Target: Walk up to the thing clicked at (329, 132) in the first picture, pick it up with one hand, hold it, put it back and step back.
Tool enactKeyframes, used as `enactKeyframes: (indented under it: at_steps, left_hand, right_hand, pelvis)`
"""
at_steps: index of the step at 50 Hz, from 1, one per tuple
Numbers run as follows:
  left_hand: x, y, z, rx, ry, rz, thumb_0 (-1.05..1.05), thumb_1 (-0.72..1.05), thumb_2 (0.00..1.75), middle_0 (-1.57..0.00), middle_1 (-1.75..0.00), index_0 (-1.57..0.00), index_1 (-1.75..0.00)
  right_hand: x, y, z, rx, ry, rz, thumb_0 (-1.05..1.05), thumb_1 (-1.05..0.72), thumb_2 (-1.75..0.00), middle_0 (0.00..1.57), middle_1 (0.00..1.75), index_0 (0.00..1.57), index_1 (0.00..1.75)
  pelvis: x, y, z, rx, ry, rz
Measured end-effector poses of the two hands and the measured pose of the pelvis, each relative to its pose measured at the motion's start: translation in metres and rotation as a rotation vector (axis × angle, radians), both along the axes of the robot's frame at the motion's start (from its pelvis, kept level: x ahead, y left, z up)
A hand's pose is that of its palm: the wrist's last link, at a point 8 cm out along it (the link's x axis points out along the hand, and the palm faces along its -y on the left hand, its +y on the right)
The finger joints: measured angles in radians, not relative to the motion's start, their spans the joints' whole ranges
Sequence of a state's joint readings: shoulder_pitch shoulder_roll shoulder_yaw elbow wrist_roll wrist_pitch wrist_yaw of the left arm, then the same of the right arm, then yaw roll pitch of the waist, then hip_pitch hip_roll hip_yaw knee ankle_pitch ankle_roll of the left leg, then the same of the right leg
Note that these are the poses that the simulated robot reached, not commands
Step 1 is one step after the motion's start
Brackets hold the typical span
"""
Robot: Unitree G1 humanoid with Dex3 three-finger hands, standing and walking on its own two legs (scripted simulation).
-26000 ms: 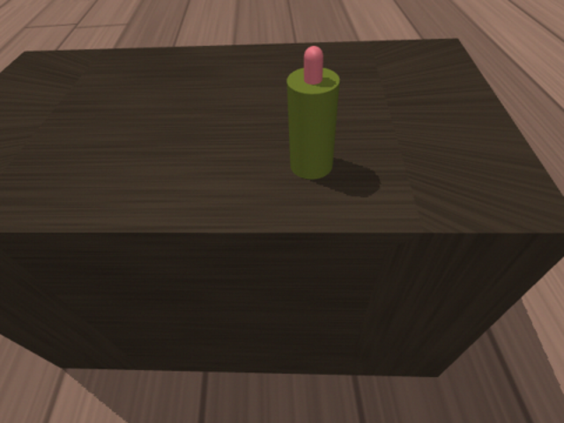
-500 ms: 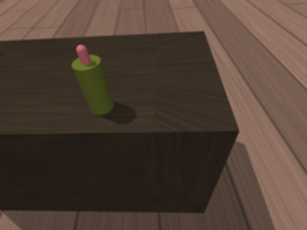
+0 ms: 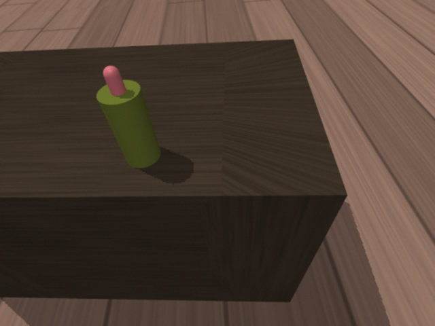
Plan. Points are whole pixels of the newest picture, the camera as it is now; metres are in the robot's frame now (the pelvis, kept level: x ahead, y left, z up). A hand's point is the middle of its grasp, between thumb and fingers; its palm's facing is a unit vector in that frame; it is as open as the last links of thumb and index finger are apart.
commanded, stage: home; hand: left
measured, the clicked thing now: (128, 117) +0.49 +0.22 +0.13
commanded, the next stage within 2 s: stand in 0.42 s
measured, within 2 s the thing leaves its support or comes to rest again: neither
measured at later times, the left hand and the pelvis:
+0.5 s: hand out of the picture +0.06 +0.26 -0.15, palm faces -0.02 -0.93 -0.36, open 17.4 cm; pelvis +0.00 +0.00 +0.00, yaw +0 degrees
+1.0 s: hand out of the picture +0.06 +0.25 -0.15, palm faces -0.02 -0.93 -0.36, open 8.8 cm; pelvis +0.00 -0.01 +0.00, yaw +0 degrees
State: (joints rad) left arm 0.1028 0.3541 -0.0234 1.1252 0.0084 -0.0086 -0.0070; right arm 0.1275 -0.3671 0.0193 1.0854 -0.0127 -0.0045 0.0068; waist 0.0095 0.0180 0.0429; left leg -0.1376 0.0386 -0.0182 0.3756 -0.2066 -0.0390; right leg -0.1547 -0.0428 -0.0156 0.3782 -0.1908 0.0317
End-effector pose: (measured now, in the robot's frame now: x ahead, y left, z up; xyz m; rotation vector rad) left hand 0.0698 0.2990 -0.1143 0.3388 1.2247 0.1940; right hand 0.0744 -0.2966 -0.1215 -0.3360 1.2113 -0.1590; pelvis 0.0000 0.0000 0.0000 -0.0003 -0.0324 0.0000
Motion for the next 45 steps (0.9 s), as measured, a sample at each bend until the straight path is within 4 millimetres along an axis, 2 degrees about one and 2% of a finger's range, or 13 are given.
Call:
enactKeyframes:
  at_steps: [5,10,30,36,41,45]
  left_hand:
    - [0.007,0.0,0.002,0.002,-0.013,0.002,-0.01,-0.53,0.05,-0.06,-0.05,-0.06,-0.05]
    - [0.007,0.002,0.003,0.007,-0.012,0.008,-0.01,-0.53,0.05,-0.06,-0.05,-0.06,-0.05]
    - [-0.012,-0.001,0.001,0.006,0.03,0.027,-0.01,-0.52,0.07,-0.08,-0.07,-0.08,-0.08]
    - [-0.012,-0.002,0.001,0.004,0.02,0.027,-0.01,-0.3,0.29,-0.15,-0.19,-0.15,-0.2]
    - [-0.012,-0.003,0.002,0.002,0.014,0.028,0.0,0.01,0.57,-0.19,-0.25,-0.18,-0.26]
    - [-0.014,-0.003,0.001,0.002,0.021,0.029,0.0,0.3,0.73,-0.2,-0.28,-0.2,-0.28]
  right_hand:
    - [0.01,0.001,0.001,0.002,-0.015,0.005,0.0,-0.9,-0.9,0.2,0.3,0.21,0.3]
    - [0.011,0.001,0.001,0.004,-0.016,0.003,0.0,-0.9,-0.9,0.2,0.3,0.21,0.3]
    - [-0.012,-0.006,-0.002,0.001,0.045,-0.016,0.0,-0.9,-0.9,0.2,0.3,0.21,0.3]
    - [-0.014,-0.007,-0.002,0.001,0.039,-0.016,0.0,-0.91,-0.9,0.2,0.3,0.21,0.3]
    - [-0.014,-0.007,-0.002,0.004,0.033,-0.015,0.0,-0.91,-0.9,0.2,0.3,0.21,0.3]
    - [-0.015,-0.007,-0.002,0.004,0.04,-0.017,0.0,-0.91,-0.9,0.2,0.3,0.21,0.3]
  pelvis:
    - [0.003,0.0,0.001,0.0,-0.003,0.001]
    - [0.004,0.0,0.001,0.0,-0.007,0.002]
    - [0.0,-0.004,0.002,0.001,-0.009,0.006]
    - [-0.001,-0.005,0.001,0.001,-0.012,0.007]
    - [-0.003,-0.006,0.001,0.001,-0.012,0.007]
    - [-0.003,-0.006,0.001,0.0,-0.008,0.008]
